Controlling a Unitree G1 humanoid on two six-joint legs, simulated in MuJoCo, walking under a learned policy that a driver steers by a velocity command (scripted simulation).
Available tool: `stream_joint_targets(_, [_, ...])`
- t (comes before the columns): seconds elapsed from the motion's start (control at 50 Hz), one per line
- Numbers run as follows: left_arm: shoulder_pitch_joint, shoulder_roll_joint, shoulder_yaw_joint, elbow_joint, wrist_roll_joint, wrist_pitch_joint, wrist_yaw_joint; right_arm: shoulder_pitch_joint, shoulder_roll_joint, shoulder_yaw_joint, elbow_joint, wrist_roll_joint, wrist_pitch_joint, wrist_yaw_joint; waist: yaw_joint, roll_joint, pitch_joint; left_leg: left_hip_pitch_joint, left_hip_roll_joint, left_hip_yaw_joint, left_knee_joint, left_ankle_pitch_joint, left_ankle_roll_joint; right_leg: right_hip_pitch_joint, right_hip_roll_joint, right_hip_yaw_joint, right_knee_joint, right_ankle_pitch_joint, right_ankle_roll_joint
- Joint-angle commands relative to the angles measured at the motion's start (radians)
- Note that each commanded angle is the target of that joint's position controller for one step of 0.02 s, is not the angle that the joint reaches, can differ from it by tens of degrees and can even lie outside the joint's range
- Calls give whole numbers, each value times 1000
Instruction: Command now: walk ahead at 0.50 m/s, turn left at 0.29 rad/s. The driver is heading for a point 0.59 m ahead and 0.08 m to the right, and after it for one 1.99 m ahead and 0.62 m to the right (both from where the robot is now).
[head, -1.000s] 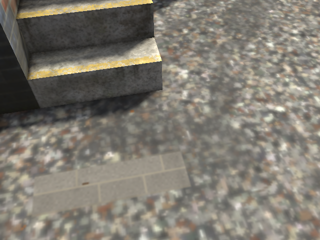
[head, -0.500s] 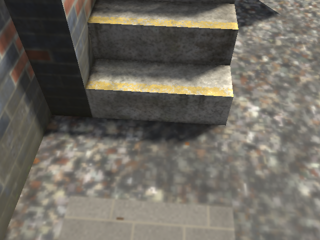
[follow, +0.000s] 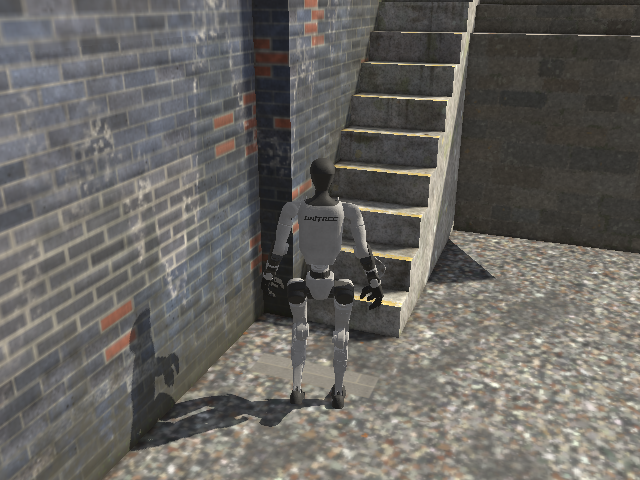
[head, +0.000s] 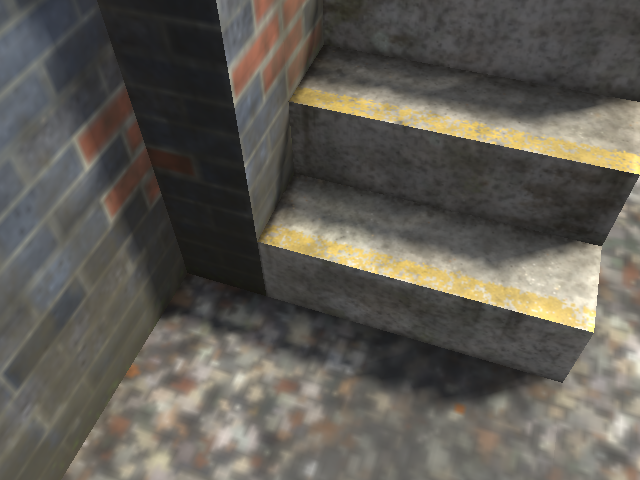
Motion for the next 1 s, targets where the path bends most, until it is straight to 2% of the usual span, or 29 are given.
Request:
stream_joint_targets(0.02, [81,103,24,-1,-10,-46,-16,57,-27,-2,-46,-11,11,22,-8,-135,-42,-124,54,-36,-24,61,-15,105,-270,256,-248,170,-141])
stream_joint_targets(0.1, [104,104,25,28,-13,-44,-22,-115,-8,17,-103,-12,6,41,7,-127,2,-162,90,24,-258,194,-47,88,-231,142,-293,154,-131])
stream_joint_targets(0.14, [133,108,24,46,-15,-37,-27,-206,28,35,-129,-7,-1,47,32,-135,4,-79,81,87,-417,240,-55,65,-209,94,-281,178,-118])
stream_joint_targets(0.2, [165,158,37,61,-10,-37,-26,-281,-4,34,-150,-5,-7,47,52,-146,1,-24,73,118,-520,231,-40,110,-246,125,-247,234,-125])
stream_joint_targets(0.26, [167,181,44,80,-15,-23,-17,-250,-31,25,-143,-12,-21,30,28,-138,-17,56,44,142,-614,168,-5,181,-270,125,-154,368,-115])
stream_joint_targets(0.28, [172,176,41,88,-18,-21,-11,-168,-39,19,-114,-25,-30,19,-11,-128,-49,183,25,140,-685,165,10,158,-239,90,-39,462,-107])
stream_joint_targets(0.3, [182,144,28,92,-21,-18,-8,-14,-71,5,-58,-39,-38,4,-66,-76,-150,398,45,105,-709,122,36,81,-184,44,149,436,-90])
stream_joint_targets(0.32, [158,75,3,41,-37,-21,-10,160,-160,-18,-42,-63,-43,-14,-142,73,-282,660,312,-224,-780,-122,120,-158,-113,-19,467,147,-49])
stream_joint_targets(0.34, [176,58,-1,19,-37,-19,-17,185,-236,-39,-21,-33,-37,-20,-110,222,-279,719,477,-615,-928,-192,213,-427,13,13,700,-351,-40])
stream_joint_targets(0.36, [127,133,19,41,-24,-10,-17,94,-168,-26,-29,-10,-31,-22,-66,103,-164,616,424,-509,-915,-135,190,-477,-73,93,759,-295,-58])
stream_joint_targets(0.38, [114,116,14,45,-27,-21,-27,26,-103,-9,-41,-4,-34,-16,-36,51,-98,511,373,-377,-922,-13,155,-454,-106,106,726,-214,-53])
stream_joint_targets(0.42, [105,78,6,69,-18,-7,-26,-25,-47,5,-41,-8,-48,-14,3,15,-56,386,304,-199,-961,219,93,-375,-136,101,655,-146,-22])
stream_joint_targets(0.46, [105,57,1,78,-3,13,-31,-14,-55,0,-10,-3,-77,-19,23,30,-63,349,273,-82,-980,387,85,-331,-126,101,661,-89,-7])
stream_joint_targets(0.5, [53,56,4,62,5,21,-40,10,-55,-3,20,13,-94,-17,27,41,-53,354,261,-5,-996,447,83,-377,-132,103,645,-23,-2])
stream_joint_targets(0.6, [-148,43,-6,1,4,24,-57,30,-29,5,53,23,-123,-19,3,20,-7,342,248,118,-1035,500,71,-393,-119,72,415,169,-6])
stream_joint_targets(0.66, [-207,39,-14,-20,3,25,-59,33,-58,1,65,29,-132,-26,10,39,-3,346,237,190,-1026,591,36,-272,-90,24,239,213,-20])
stream_joint_targets(0.68, [-216,39,-13,-24,6,31,-53,47,-39,9,81,36,-137,-35,16,41,1,369,250,200,-997,676,23,-258,-78,12,209,207,-29])
stream_joint_targets(0.72, [-190,42,-13,-19,23,33,-37,57,-41,13,90,40,-133,-53,41,44,-37,439,274,210,-903,856,12,-213,-43,-6,156,143,-64])
stream_joint_targets(0.76, [-105,63,-4,10,13,22,-22,27,-93,1,78,26,-110,-65,67,66,-95,520,269,231,-699,1025,-4,-172,18,-37,109,28,-106])
stream_joint_targets(0.78, [-18,68,3,41,13,7,-16,22,-105,0,72,26,-91,-68,102,45,-142,517,252,248,-519,1014,-14,-85,56,-56,35,37,-131])
stream_joint_targets(0.8, [118,114,22,82,27,-3,-7,18,-104,3,56,28,-84,-71,158,15,-215,356,232,249,-291,814,-29,132,10,25,24,41,-173])
stream_joint_targets(0.82, [187,267,68,84,35,1,6,69,-45,24,-6,39,-92,-60,121,-222,-292,-21,134,267,24,349,-64,449,-238,369,78,188,-290])
stream_joint_targets(0.84, [149,318,83,70,20,20,9,74,-42,27,-11,36,-101,-44,96,-304,-340,-251,-28,139,261,-178,-74,511,-350,732,-75,315,-391])
stream_joint_targets(0.86, [86,289,81,48,1,26,10,26,-35,35,-10,-2,-92,-37,64,-149,-269,-256,78,9,244,-53,-59,384,-330,604,-114,257,-344])
stream_joint_targets(0.88, [20,213,64,33,-12,30,9,-8,-46,32,-9,4,-89,-34,48,-68,-175,-221,104,17,191,25,-65,245,-295,502,-126,268,-304])
stream_joint_targets(0.9, [2,168,53,27,-20,31,10,-13,-38,34,-9,3,-80,-38,20,-35,-122,-173,122,23,110,25,-71,145,-265,430,-142,360,-273])
stream_joint_targets(0.94, [-63,116,34,3,-16,30,5,-20,-4,45,-13,-28,-49,-39,-19,-46,-122,-43,103,50,-4,40,-78,6,-187,315,-123,606,-224])
stream_joint_targets(0.98, [-50,149,43,6,-11,23,3,-30,25,56,-28,-22,-31,-46,-30,-78,-151,16,64,83,-156,43,-89,-20,-143,259,-87,741,-196])
stream_joint_targets(1.0, [-62,174,51,0,-8,25,9,-45,33,57,-28,-7,-34,-55,-23,-98,-149,14,50,88,-210,85,-92,-16,-137,250,-55,770,-172])
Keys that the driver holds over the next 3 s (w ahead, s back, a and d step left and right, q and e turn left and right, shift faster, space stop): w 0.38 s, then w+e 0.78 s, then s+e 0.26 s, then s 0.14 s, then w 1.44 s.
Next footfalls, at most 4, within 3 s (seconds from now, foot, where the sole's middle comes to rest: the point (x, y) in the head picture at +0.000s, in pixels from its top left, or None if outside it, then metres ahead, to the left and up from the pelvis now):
0.30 left None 0.29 0.13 -0.78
0.80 right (381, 448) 0.54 -0.08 -0.78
1.20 left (313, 394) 0.66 0.06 -0.78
1.56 right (437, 454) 0.52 -0.20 -0.78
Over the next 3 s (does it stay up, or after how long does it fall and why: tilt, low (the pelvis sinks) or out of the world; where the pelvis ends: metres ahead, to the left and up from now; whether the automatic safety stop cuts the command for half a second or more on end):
stays up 0.53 -0.09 0.01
